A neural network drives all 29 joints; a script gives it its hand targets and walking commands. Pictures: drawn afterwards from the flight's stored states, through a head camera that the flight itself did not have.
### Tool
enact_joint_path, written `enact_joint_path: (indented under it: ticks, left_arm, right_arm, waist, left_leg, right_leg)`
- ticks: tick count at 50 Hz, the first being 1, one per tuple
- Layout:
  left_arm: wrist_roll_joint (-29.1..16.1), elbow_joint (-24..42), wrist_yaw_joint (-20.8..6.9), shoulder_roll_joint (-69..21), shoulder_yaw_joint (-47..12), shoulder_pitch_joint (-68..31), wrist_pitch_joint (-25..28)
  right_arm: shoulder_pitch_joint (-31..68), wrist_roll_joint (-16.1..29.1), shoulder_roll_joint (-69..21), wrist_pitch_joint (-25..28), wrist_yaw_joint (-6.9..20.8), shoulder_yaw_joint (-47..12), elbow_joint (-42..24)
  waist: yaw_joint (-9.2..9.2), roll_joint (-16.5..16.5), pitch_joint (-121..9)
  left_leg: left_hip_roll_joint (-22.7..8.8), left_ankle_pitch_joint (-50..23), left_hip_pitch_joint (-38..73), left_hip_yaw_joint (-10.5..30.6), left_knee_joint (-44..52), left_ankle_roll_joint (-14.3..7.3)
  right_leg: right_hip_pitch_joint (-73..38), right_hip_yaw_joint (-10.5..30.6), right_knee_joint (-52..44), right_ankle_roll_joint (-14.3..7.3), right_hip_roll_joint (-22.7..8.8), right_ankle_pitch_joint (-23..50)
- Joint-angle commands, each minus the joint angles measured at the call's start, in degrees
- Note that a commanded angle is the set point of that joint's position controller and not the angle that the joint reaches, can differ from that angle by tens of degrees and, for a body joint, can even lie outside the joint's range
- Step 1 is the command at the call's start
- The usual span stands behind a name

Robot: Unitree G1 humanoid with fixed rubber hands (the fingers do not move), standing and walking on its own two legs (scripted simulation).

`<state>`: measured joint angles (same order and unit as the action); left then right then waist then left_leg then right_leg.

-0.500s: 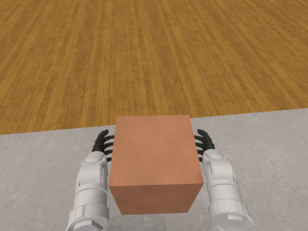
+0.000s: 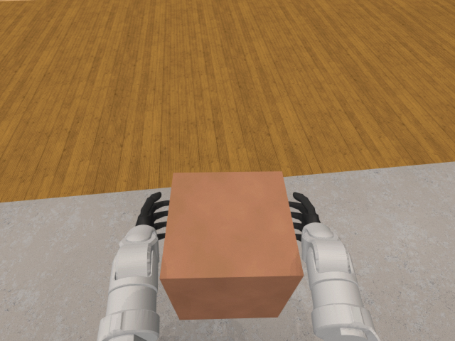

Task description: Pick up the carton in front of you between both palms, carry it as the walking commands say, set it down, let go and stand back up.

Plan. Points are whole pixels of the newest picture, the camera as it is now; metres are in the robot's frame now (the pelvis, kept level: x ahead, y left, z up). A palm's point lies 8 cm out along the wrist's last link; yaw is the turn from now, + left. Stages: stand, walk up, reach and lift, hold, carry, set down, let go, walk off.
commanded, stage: reach and lift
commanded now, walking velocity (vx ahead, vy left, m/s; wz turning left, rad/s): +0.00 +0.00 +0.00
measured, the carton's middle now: (228, 249) +0.30 +0.00 -0.05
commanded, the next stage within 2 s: hold in 0.30 s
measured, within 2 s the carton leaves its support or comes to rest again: neither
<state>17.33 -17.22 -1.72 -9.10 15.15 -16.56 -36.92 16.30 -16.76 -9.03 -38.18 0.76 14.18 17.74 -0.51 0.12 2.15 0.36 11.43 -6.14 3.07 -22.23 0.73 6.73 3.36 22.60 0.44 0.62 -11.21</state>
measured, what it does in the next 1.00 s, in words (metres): stands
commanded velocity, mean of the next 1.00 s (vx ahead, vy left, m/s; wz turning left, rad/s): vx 0.00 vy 0.00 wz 0.00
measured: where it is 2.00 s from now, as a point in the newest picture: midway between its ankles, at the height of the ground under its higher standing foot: outside the picture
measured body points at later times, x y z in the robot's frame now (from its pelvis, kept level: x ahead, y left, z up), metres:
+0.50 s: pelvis +0.00 +0.00 +0.00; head -0.03 +0.00 +0.45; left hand +0.30 +0.15 +0.04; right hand +0.30 -0.15 +0.04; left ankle +0.01 +0.13 -0.74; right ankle +0.02 -0.13 -0.74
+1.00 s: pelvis -0.01 +0.00 +0.00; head -0.05 +0.00 +0.45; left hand +0.29 +0.15 +0.04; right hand +0.29 -0.15 +0.04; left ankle +0.01 +0.13 -0.74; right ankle +0.02 -0.13 -0.74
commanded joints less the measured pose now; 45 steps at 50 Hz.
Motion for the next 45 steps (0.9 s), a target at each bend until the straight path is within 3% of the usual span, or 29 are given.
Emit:
enact_joint_path:
  ticks: [1,4,6,7,15,17,22,28,45]
  left_arm:
    - [-13.0,0.9,-13.0,-53.3,-30.8,-23.4,0.6]
    - [-13.4,1.6,-12.8,-53.0,-31.3,-23.2,0.4]
    - [-13.5,2.2,-12.9,-52.7,-31.5,-23.5,0.0]
    - [-13.6,2.5,-12.8,-52.5,-31.8,-22.8,-0.2]
    - [-14.1,4.1,-12.6,-52.2,-32.5,-23.2,-1.3]
    - [-15.0,5.5,-12.4,-52.9,-33.9,-23.2,-2.1]
    - [-16.4,9.4,-11.8,-51.9,-35.8,-19.7,-4.8]
    - [-15.0,8.4,-12.1,-50.4,-33.5,-21.4,-5.3]
    - [-14.6,5.5,-12.6,-51.7,-32.6,-25.4,-5.1]
  right_arm:
    - [26.7,13.8,-53.8,2.0,13.1,-30.7,-3.7]
    - [26.6,14.2,-53.9,1.6,13.0,-31.4,-4.3]
    - [26.2,14.2,-53.6,1.3,12.9,-31.4,-5.0]
    - [26.1,14.5,-54.0,1.2,12.9,-31.7,-5.1]
    - [26.1,14.8,-53.4,-0.1,12.5,-31.9,-6.2]
    - [25.6,15.1,-52.7,-0.6,12.5,-32.4,-7.6]
    - [23.3,16.2,-51.0,-3.3,12.2,-34.5,-11.6]
    - [25.3,15.5,-50.5,-4.2,12.5,-32.9,-10.1]
    - [28.9,15.3,-51.8,-3.8,12.9,-32.1,-7.6]
  waist:
    - [0.21,-0.3,-16.4]
    - [-0.43,-0.1,-15.9]
    - [0.23,-0.2,-16.0]
    - [-0.45,0.0,-16.0]
    - [0.00,0.2,-15.3]
    - [0.69,-0.5,-15.4]
    - [0.23,-0.3,-14.8]
    - [0.14,0.0,-10.5]
    - [0.14,-0.2,-11.7]
  left_leg:
    - [5.2,-13.7,4.6,0.4,2.5,-0.3]
    - [5.3,-13.6,4.2,0.4,2.6,-0.3]
    - [5.3,-13.1,4.5,0.4,2.7,-0.5]
    - [5.2,-13.3,4.4,0.5,2.7,-0.5]
    - [5.2,-12.4,5.0,0.6,2.9,-0.6]
    - [5.2,-13.2,5.7,0.7,3.1,-0.2]
    - [5.0,-14.3,6.7,1.2,4.6,-0.1]
    - [4.8,-7.1,4.3,0.7,5.1,-0.7]
    - [4.7,-4.6,4.2,0.2,4.2,-0.7]
  right_leg:
    - [-5.1,0.5,-2.6,-0.1,5.2,11.2]
    - [-5.6,0.4,-2.7,0.0,5.2,11.1]
    - [-5.4,0.7,-3.0,0.0,5.1,11.3]
    - [-6.0,0.5,-2.7,0.1,5.2,11.2]
    - [-6.0,0.6,-3.2,0.1,5.1,11.0]
    - [-6.1,0.7,-3.6,-0.1,4.9,11.0]
    - [-7.8,0.7,-4.8,-0.2,5.0,11.6]
    - [-6.1,0.5,-5.3,-0.2,4.7,5.7]
    - [-6.0,0.1,-4.7,-0.3,4.5,3.5]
